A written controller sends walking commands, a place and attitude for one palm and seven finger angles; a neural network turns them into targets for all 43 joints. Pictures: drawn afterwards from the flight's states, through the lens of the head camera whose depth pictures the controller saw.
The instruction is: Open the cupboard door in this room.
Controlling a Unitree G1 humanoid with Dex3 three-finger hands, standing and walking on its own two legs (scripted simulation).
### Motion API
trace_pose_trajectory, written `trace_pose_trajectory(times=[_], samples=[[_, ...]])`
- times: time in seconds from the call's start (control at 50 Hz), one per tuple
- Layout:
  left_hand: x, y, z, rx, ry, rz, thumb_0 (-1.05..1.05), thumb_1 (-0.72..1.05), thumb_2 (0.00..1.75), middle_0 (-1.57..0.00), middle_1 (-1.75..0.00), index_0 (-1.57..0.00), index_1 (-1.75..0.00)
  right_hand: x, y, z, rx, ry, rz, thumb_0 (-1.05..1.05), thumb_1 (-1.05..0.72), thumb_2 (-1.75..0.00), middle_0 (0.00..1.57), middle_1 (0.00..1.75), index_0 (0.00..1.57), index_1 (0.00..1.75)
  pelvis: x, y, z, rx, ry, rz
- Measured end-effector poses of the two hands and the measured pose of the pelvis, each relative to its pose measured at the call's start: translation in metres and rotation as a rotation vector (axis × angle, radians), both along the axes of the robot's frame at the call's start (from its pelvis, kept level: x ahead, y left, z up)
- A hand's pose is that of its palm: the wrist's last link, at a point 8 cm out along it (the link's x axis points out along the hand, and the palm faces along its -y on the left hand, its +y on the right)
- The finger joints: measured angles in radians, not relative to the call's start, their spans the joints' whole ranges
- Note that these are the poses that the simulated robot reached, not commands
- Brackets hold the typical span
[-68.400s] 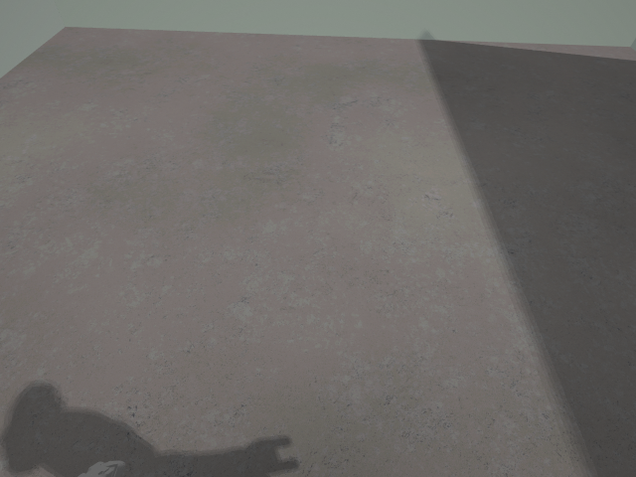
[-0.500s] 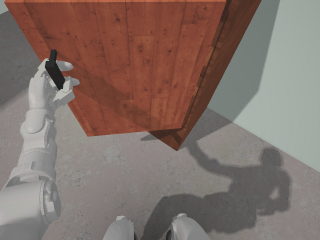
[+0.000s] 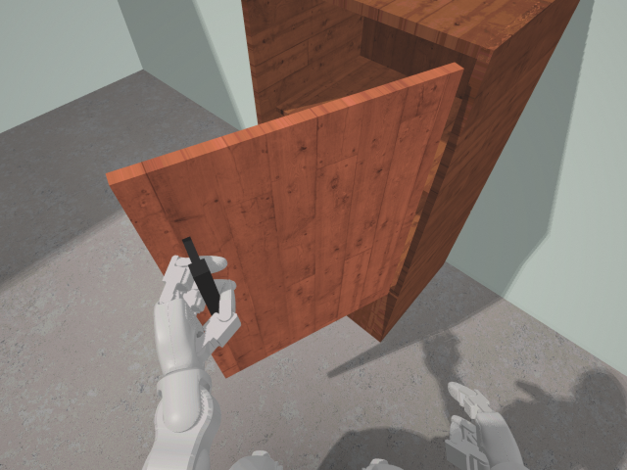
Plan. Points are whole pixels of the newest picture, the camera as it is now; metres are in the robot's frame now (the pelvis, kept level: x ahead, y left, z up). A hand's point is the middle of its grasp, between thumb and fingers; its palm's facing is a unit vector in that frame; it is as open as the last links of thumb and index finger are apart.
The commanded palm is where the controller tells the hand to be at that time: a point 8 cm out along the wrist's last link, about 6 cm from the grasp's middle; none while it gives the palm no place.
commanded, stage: pull the door open along its arc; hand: left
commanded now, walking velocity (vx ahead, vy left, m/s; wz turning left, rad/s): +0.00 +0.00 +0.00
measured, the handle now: (205, 282) +0.33 +0.16 +0.05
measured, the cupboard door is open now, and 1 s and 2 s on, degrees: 71 80 79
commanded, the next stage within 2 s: open thumb and fingers to let go in 0.22 s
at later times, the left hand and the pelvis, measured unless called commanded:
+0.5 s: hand (271, 351) +0.25 +0.07 +0.05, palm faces +0.46 -0.89 -0.01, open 6.1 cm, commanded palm +0.20 +0.11 +0.05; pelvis +0.00 -0.05 +0.00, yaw +4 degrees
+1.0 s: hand (268, 343) +0.26 +0.07 +0.05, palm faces +0.42 -0.91 +0.01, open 14.1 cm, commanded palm +0.21 +0.12 +0.05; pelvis -0.01 -0.03 +0.00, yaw +3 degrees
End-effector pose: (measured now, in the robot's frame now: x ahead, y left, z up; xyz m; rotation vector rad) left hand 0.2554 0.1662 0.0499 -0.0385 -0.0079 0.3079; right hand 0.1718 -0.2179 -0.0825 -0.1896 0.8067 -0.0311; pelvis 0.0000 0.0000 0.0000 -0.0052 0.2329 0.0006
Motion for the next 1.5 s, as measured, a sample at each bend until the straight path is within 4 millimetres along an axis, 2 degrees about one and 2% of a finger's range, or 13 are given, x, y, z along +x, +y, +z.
trace_pose_trajectory(times=[0.1, 0.24, 0.38, 0.46, 0.56, 0.66, 0.82, 0.94, 1.14, 1.28, 1.4, 1.5], samples=[[-0.029, -0.024, 0.003, -0.008, 0.045, 0.054, 0.00, 0.65, 0.70, -0.39, -1.34, -0.40, -1.35, 0.021, 0.010, 0.011, 0.038, -0.076, 0.035, 0.01, -0.90, -0.90, 0.20, 0.30, 0.20, 0.30, 0.001, -0.011, 0.002, 0.007, -0.028, 0.007], [-0.052, -0.050, 0.005, 0.010, 0.067, 0.114, 0.00, 0.65, 0.71, -0.38, -1.32, -0.40, -1.35, 0.023, 0.001, 0.010, 0.041, -0.094, 0.061, 0.01, -0.90, -0.90, 0.20, 0.30, 0.20, 0.30, 0.004, -0.029, 0.002, 0.015, -0.040, 0.026], [-0.052, -0.063, 0.005, 0.028, 0.044, 0.160, 0.01, 0.73, 0.79, -0.36, -1.33, -0.40, -1.35, 0.008, -0.027, -0.009, 0.007, -0.050, 0.067, 0.01, -0.90, -0.90, 0.20, 0.30, 0.20, 0.30, -0.001, -0.044, -0.004, 0.026, -0.027, 0.052], [-0.051, -0.063, 0.004, 0.035, 0.043, 0.175, 0.01, 0.70, 0.80, -0.37, -1.33, -0.39, -1.34, -0.004, -0.043, -0.017, -0.012, -0.011, 0.047, 0.01, -0.90, -0.90, 0.20, 0.30, 0.20, 0.30, -0.004, -0.050, -0.005, 0.034, -0.025, 0.056], [-0.050, -0.062, 0.004, 0.042, 0.048, 0.165, 0.01, 0.53, 0.74, -0.37, -1.31, -0.37, -1.32, -0.016, -0.056, -0.019, -0.025, 0.015, 0.018, 0.01, -0.90, -0.90, 0.20, 0.30, 0.20, 0.30, -0.007, -0.054, -0.003, 0.039, -0.028, 0.056], [-0.046, -0.060, 0.004, 0.033, 0.040, 0.160, 0.01, 0.26, 0.62, -0.35, -1.28, -0.35, -1.29, -0.020, -0.060, -0.019, -0.029, 0.015, 0.003, 0.01, -0.90, -0.90, 0.20, 0.30, 0.20, 0.30, -0.009, -0.054, -0.003, 0.040, -0.025, 0.052], [-0.043, -0.058, 0.003, 0.028, 0.033, 0.150, 0.00, -0.22, 0.42, -0.32, -1.22, -0.33, -1.23, -0.015, -0.049, -0.016, -0.019, -0.006, 0.010, 0.01, -0.90, -0.90, 0.20, 0.30, 0.20, 0.30, -0.010, -0.047, -0.003, 0.035, -0.027, 0.049], [-0.040, -0.057, 0.003, 0.020, 0.032, 0.134, -0.01, -0.41, 0.34, -0.28, -1.09, -0.31, -1.09, -0.008, -0.033, -0.011, -0.010, -0.028, 0.024, 0.01, -0.90, -0.90, 0.20, 0.30, 0.20, 0.30, -0.010, -0.038, -0.002, 0.028, -0.029, 0.046], [-0.042, -0.051, 0.003, 0.022, 0.028, 0.080, -0.01, -0.49, 0.30, -0.35, -0.82, -0.38, -0.79, -0.001, -0.008, -0.004, -0.009, -0.050, 0.048, 0.01, -0.90, -0.90, 0.20, 0.30, 0.20, 0.30, -0.010, -0.022, -0.003, 0.010, -0.034, 0.041], [-0.043, -0.047, 0.002, 0.032, 0.025, 0.052, -0.02, -0.50, 0.30, -0.42, -0.68, -0.45, -0.66, -0.001, 0.006, -0.005, -0.010, -0.053, 0.066, 0.01, -0.90, -0.90, 0.20, 0.30, 0.20, 0.30, -0.013, -0.012, -0.005, 0.000, -0.034, 0.043], [-0.046, -0.029, 0.001, 0.099, -0.004, -0.309, -0.02, -0.50, 0.30, -0.31, -0.49, -0.27, -0.49, -0.010, 0.008, -0.007, -0.014, -0.061, 0.055, 0.01, -0.90, -0.90, 0.20, 0.30, 0.20, 0.30, -0.020, -0.003, -0.010, -0.011, -0.038, 0.050], [-0.047, -0.029, 0.001, 0.014, 0.016, -0.387, -0.02, -0.51, 0.30, -0.21, -0.39, -0.23, -0.40, -0.019, 0.009, -0.002, -0.015, -0.088, 0.015, 0.01, -0.90, -0.90, 0.20, 0.30, 0.20, 0.30, -0.022, 0.006, -0.009, -0.017, -0.043, 0.040]])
